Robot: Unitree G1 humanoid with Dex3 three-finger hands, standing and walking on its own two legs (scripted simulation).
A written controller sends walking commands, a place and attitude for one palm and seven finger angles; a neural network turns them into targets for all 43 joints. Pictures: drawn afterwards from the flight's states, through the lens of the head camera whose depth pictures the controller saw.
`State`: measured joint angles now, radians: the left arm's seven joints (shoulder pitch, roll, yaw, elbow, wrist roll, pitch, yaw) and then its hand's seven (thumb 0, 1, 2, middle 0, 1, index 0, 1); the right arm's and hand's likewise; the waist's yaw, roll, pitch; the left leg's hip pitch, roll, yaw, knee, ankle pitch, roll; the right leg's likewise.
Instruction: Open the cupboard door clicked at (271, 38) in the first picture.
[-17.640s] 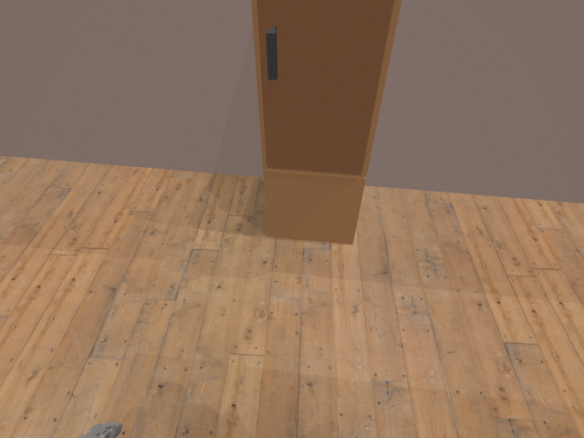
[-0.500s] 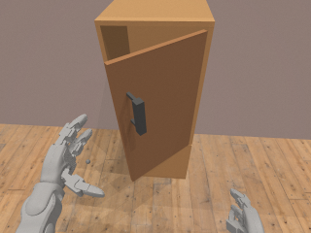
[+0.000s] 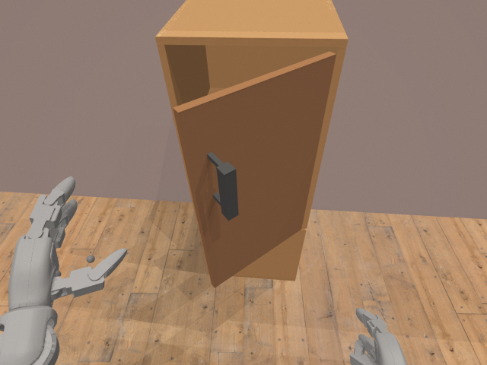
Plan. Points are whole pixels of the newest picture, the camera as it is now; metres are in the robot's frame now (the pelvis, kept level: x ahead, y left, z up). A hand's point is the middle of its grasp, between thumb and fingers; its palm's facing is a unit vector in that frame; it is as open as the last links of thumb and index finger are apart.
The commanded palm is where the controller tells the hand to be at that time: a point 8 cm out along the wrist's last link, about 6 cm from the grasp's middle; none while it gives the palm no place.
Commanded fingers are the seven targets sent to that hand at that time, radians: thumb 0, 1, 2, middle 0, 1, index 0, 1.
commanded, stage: draw the hand back to the body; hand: left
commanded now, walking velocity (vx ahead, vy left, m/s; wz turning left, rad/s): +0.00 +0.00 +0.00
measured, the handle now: (221, 185) +0.41 +0.09 +0.08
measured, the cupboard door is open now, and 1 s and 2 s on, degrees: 41 41 41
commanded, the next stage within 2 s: step back with the hand held close in 0.60 s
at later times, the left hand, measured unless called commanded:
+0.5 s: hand (72, 259) +0.20 +0.25 +0.14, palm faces +0.44 -0.81 -0.38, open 7.5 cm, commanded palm +0.15 +0.29 +0.16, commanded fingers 0.00 0.90 0.90 -0.20 -0.30 -0.20 -0.30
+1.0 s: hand (68, 275) +0.18 +0.25 +0.14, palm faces +0.33 -0.80 -0.50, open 7.4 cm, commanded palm +0.13 +0.30 +0.17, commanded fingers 0.00 0.90 0.90 -0.20 -0.30 -0.20 -0.30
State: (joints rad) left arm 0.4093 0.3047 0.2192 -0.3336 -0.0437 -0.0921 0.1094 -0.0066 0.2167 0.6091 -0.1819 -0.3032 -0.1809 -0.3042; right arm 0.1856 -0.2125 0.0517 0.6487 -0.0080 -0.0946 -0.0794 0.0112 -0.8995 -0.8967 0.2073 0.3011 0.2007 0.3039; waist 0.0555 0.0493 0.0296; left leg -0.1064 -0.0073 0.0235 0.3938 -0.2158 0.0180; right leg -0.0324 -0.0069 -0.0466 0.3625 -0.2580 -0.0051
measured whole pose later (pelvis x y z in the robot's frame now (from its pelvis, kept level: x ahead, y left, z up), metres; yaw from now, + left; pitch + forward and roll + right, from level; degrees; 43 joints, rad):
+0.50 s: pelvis +0.01 -0.01 +0.00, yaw +0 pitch -4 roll +0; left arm 0.45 0.32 0.31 -0.35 -0.06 -0.09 0.11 0.01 0.87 0.89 -0.21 -0.30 -0.21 -0.30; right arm 0.17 -0.22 0.02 0.64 0.00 -0.08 -0.08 0.01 -0.90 -0.90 0.21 0.30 0.20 0.30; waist 0.07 0.05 0.03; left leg -0.10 0.01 0.02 0.39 -0.22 0.01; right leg -0.02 0.01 -0.05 0.34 -0.26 -0.02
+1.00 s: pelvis -0.02 +0.00 +0.00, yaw +0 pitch +0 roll -1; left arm 0.58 0.38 0.36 -0.45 -0.06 -0.12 0.10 0.01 0.89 0.90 -0.21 -0.30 -0.21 -0.30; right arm 0.15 -0.26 -0.02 0.58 0.02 0.01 -0.08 0.01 -0.90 -0.90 0.21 0.30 0.20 0.30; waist 0.01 0.06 0.04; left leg -0.25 0.02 0.02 0.45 -0.21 0.01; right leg -0.16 0.02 -0.05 0.39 -0.23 -0.01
